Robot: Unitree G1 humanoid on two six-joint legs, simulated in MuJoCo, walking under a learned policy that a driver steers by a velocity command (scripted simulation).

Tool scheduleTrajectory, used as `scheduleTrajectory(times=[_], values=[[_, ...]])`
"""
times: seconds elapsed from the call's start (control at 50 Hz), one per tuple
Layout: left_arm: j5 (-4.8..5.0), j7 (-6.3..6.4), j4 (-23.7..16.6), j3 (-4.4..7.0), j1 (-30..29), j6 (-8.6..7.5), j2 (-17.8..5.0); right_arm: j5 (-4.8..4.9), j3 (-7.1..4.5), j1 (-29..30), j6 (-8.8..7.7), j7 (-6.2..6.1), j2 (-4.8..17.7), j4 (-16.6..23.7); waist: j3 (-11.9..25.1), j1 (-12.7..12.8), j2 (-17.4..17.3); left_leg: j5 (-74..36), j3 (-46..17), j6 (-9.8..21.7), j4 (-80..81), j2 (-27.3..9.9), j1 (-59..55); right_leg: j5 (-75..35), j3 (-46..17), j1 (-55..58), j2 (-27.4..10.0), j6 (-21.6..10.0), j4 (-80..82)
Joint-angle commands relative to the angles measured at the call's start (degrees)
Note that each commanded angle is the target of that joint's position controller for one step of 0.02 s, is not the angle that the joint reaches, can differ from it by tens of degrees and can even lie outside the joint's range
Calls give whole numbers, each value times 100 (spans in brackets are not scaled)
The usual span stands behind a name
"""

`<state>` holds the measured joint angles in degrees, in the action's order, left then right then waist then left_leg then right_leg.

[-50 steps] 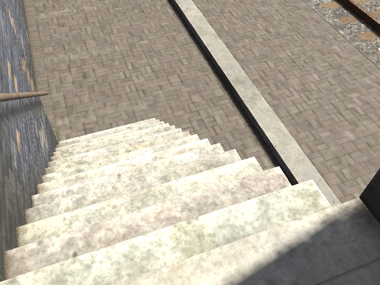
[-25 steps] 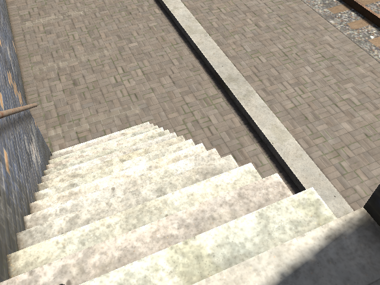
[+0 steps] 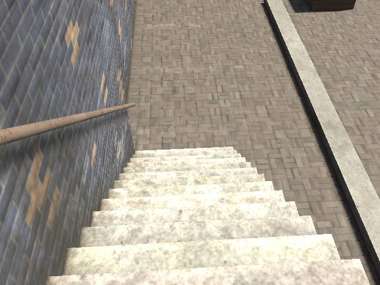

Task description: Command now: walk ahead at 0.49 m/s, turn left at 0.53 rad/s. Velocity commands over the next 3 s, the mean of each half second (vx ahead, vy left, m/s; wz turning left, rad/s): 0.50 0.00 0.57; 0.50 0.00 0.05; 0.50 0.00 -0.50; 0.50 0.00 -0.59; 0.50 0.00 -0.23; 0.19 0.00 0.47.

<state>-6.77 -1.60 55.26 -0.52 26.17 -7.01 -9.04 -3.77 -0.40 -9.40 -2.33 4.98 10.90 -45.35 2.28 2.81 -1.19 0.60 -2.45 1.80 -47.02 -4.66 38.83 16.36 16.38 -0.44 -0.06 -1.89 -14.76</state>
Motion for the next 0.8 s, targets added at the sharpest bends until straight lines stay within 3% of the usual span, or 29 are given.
scheduleTrajectory(times=[0.02,0.12,0.14,0.16,0.18,0.2,0.24,0.28,0.32,0.36,0.38,0.4,0.42,0.44,0.46,0.48,0.5,0.56,0.6,0.62,0.64,0.66,0.68,0.7,0.72,0.74,0.76,0.78,0.8], values=[[156,134,-157,266,-34,-44,-1029,49,-67,429,-132,-29,284,486,-411,-126,498,961,93,22,421,-71,292,-3466,-568,527,-1858,-1052,238],[125,353,-137,458,-262,167,-1476,175,-247,-557,-348,-138,501,234,-8,-603,413,958,792,316,1617,681,-1803,-4996,31,307,-1745,-695,-1566],[-75,294,-69,362,7,155,-1247,156,-461,-1419,-430,-269,884,-48,529,-812,90,-67,490,688,1404,812,-3644,-4098,94,-962,-1396,-352,-2922],[-155,161,-458,59,75,41,-395,174,-675,-2676,-484,-435,1733,-233,1699,-1037,-1172,-2072,-2035,2204,1373,-528,-6323,-206,-61,-3403,-458,372,-4984],[187,-21,-856,19,-921,-98,-360,-4,-693,-3513,-496,-454,1736,-575,1989,-1512,-606,-2692,-3551,2506,2023,-1088,-6993,2123,-1334,-4789,427,413,-6635],[503,53,-1105,49,-1591,-185,-386,-195,-802,-3470,-652,-330,1629,-785,380,-1566,-262,-1712,-2950,2189,2259,-1125,-6041,1746,-2065,-5849,63,245,-6569],[281,344,-1188,179,-1714,-85,-926,123,-401,-2062,-609,-213,467,-569,169,-794,-302,-978,-2083,1912,2004,-768,-3819,1025,-2177,-5062,-445,254,-6584],[259,369,-998,43,-1128,153,-537,52,-155,-1072,-559,-200,-9,-386,68,-79,-105,-1478,-1512,1641,1878,-485,-1622,430,-2144,-3945,-575,204,-6156],[209,245,-1151,-19,-1026,276,-509,12,-196,-1034,-502,-273,512,-303,180,-46,-226,-798,-1309,1588,1892,-42,-587,230,-1727,-3519,-391,370,-5625],[93,-51,-1101,-162,-828,298,-301,-317,-161,-1507,-510,-384,789,-469,131,-96,-193,-243,-1117,1355,1397,306,95,-944,-1415,-2796,-236,294,-5761],[76,-132,-1164,-159,-797,235,-257,-295,-67,-1720,-528,-398,579,-536,88,-95,-174,179,-1191,1378,1167,349,253,-1009,-1377,-2765,-170,283,-5752],[-36,-177,-1505,-196,-1708,211,-317,-260,69,-2206,-590,-572,92,-654,-53,-655,64,1158,-1680,1270,658,258,-1177,-2409,-2381,-4439,-518,278,-4599],[-98,-161,-1646,-198,-2226,245,-370,-158,119,-2776,-621,-634,63,-829,-98,-997,-112,1440,-2140,1385,109,115,-2114,-2873,-2474,-5489,-605,372,-3949],[-28,-93,-1703,-155,-2445,297,-485,-111,99,-3187,-603,-655,80,-925,-15,-1192,-188,1465,-2411,1407,-269,75,-2638,-2932,-2462,-5955,-585,472,-3566],[87,-111,-1621,-117,-2341,290,-692,34,98,-2938,-550,-612,168,-726,85,-1169,72,1948,-1790,1202,-430,583,-1367,-4426,-2236,-4418,-544,402,-2142],[205,-130,-1735,-136,-2191,351,-500,-26,58,-2376,-457,-422,591,-563,-79,-814,-116,2404,-1228,1113,-39,918,854,-4471,-1561,-2034,-258,327,-2041],[801,-11,-1677,177,-2195,510,-709,619,-325,-2008,-226,-599,1164,-408,238,-603,69,1731,-1999,1139,246,494,406,-4294,-1282,-1161,483,472,-2707],[847,147,-1594,224,-1937,611,-494,358,-241,-2062,114,-754,695,-302,-647,-806,-554,1460,-2046,1026,-898,709,-312,-3822,-1773,-1452,96,363,-1526],[786,171,-1221,409,-1154,480,-723,150,-300,-2205,346,-1079,698,-499,-1018,-669,-113,1420,-2029,1156,-2267,820,-1047,-3921,-2121,-1196,-435,45,470],[650,191,-825,556,298,545,-816,182,-290,-1892,348,-1023,680,-490,-420,67,-218,979,-1758,1226,-3568,862,-228,-4017,-1659,382,-295,-56,-525],[-108,-169,-40,624,1826,413,-1411,-229,280,-2718,-79,28,11,-516,-591,356,1597,2390,-2003,364,-6410,1390,1545,-4382,-2482,2030,-1191,-849,555],[-110,-473,-299,710,1995,460,-1820,96,4,-3583,-259,456,189,-680,570,204,1642,4970,-1152,337,-8759,1939,3194,-8120,-2759,3171,-2110,-2014,-2879],[-220,-638,-432,669,1050,471,-1979,268,-78,-3800,-206,481,603,-392,1110,-168,1044,4359,-1339,169,-9090,1562,4200,-6735,-3922,2768,-2761,-2528,-2367],[-74,-666,-535,650,297,456,-1833,201,13,-3353,-173,325,688,-71,743,-195,505,3671,-1294,-57,-9157,1187,4936,-3983,-4683,1980,-3055,-2693,-1823],[42,-588,-486,414,-411,370,-1251,-82,225,-3063,-86,79,351,34,-117,-446,65,2015,-1771,-74,-8086,533,5342,-328,-5098,843,-2833,-2239,-1004],[83,-504,-376,235,-705,287,-777,-161,260,-2792,3,-115,322,40,-469,-741,-194,1108,-1439,-84,-7227,224,4660,86,-4425,-471,-2266,-1731,-613],[933,-116,-187,328,244,301,-993,142,-218,-1177,275,-695,893,73,-65,-216,152,2421,-346,-134,-7234,816,2605,-433,-3994,-1389,-2136,-1620,-483],[900,-2,-124,92,16,221,-727,139,-172,-1012,370,-759,762,270,-881,-661,-252,1319,-749,-234,-5597,517,2552,-327,-3372,-2459,-1312,-1121,-925],[-110,-72,108,66,-229,-63,-308,-358,426,-2202,150,-122,-341,54,-1524,-987,394,-510,-384,129,-5150,-179,3085,164,-2961,-3525,-417,-744,-977]])
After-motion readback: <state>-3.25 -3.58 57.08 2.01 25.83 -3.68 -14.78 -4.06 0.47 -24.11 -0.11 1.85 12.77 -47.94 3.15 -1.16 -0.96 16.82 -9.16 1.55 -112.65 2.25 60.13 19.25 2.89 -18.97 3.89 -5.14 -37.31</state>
